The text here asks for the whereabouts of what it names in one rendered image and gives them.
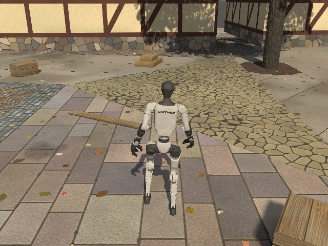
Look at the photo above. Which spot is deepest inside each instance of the left robot foot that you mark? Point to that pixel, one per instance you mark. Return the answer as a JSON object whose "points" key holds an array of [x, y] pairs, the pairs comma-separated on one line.
{"points": [[147, 198]]}

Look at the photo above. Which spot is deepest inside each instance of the robot foot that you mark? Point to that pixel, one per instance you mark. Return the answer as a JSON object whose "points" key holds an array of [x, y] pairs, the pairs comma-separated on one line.
{"points": [[172, 210], [147, 198]]}

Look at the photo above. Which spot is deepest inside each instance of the right robot foot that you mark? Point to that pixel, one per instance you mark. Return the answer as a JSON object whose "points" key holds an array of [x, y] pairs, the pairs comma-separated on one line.
{"points": [[172, 210]]}

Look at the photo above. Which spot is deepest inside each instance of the robot right hand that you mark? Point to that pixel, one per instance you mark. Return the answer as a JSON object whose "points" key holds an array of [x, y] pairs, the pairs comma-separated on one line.
{"points": [[187, 141]]}

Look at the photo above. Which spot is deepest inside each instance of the robot left forearm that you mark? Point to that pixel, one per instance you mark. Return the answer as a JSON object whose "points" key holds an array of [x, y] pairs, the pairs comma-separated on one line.
{"points": [[138, 136]]}

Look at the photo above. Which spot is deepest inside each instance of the robot right forearm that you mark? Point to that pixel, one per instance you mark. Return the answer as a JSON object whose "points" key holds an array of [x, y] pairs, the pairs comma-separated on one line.
{"points": [[189, 134]]}

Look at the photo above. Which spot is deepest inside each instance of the robot right upper arm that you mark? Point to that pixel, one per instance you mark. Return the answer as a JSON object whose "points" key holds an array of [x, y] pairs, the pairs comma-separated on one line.
{"points": [[184, 117]]}

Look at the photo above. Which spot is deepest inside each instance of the robot left upper arm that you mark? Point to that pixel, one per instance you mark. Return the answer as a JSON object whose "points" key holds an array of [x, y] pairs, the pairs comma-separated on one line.
{"points": [[147, 115]]}

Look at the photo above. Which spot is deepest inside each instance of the robot left hand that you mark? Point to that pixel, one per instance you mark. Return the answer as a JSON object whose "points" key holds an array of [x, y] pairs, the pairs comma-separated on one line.
{"points": [[133, 149]]}

